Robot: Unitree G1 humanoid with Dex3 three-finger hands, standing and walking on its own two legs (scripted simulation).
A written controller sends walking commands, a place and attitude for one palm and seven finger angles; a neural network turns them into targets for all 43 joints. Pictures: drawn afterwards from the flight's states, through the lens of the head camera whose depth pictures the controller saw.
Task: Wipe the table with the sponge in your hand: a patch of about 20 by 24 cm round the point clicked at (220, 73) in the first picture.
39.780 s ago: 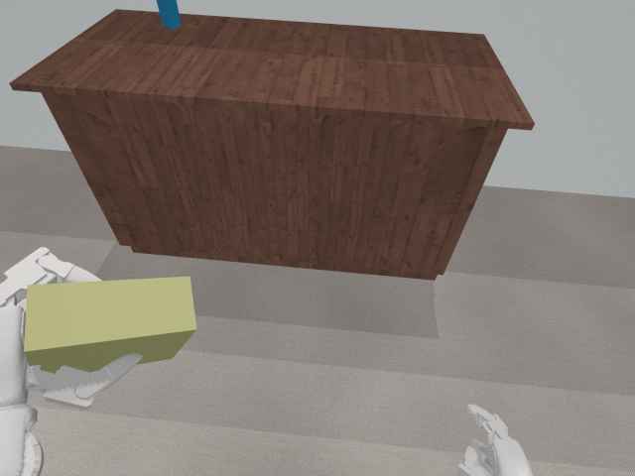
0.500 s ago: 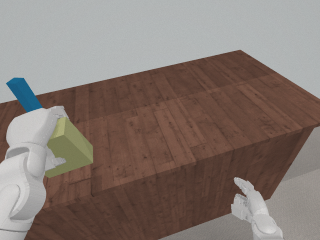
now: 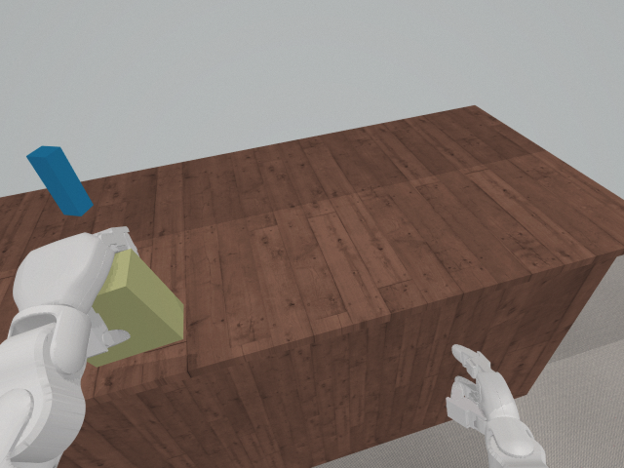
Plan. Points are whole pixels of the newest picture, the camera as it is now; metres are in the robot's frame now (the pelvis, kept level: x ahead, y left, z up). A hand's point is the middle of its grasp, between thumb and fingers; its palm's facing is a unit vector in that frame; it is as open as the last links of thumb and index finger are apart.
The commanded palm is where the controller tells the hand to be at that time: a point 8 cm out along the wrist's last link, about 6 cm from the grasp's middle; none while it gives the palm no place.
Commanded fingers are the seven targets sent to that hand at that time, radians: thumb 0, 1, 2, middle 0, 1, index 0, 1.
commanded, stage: bring the sponge back beside the body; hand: left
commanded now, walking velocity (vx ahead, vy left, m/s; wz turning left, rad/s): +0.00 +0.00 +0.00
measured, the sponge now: (123, 320) +0.22 +0.29 +0.11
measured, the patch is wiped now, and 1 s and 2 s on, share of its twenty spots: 0.95 0.95 0.95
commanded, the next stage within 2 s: step back with the hand held close in 0.74 s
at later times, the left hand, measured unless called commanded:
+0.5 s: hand (97, 323) +0.19 +0.28 +0.15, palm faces +0.20 -0.15 -0.97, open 9.7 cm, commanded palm +0.15 +0.28 +0.23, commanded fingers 0.00 0.10 1.30 -1.20 -1.60 -1.20 -1.60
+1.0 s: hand (134, 311) +0.20 +0.24 +0.16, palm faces +0.32 -0.77 -0.55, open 9.7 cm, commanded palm +0.15 +0.27 +0.21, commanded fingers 0.00 0.10 1.30 -1.20 -1.60 -1.20 -1.60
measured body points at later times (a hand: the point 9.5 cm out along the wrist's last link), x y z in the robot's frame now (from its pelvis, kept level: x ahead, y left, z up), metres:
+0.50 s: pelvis -0.01 +0.00 +0.00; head -0.05 -0.04 +0.44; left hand +0.17 +0.28 +0.20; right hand +0.26 -0.18 -0.05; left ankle +0.02 +0.12 -0.74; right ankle +0.03 -0.11 -0.74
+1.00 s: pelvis -0.01 -0.01 -0.01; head -0.03 -0.02 +0.44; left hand +0.18 +0.28 +0.20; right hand +0.22 -0.20 -0.05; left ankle +0.00 +0.11 -0.74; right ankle +0.03 -0.11 -0.74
